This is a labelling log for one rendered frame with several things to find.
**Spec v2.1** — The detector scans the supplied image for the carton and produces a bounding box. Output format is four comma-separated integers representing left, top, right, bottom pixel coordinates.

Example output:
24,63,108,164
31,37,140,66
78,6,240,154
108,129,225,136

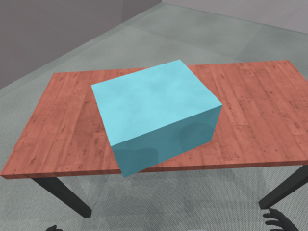
91,60,223,178

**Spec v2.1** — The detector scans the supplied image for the robot right hand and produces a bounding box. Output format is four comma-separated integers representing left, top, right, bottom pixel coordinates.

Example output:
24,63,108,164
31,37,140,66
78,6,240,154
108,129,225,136
263,208,299,231

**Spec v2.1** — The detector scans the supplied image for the table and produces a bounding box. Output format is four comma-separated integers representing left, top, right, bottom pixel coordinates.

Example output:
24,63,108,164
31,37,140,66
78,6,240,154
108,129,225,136
0,60,308,218

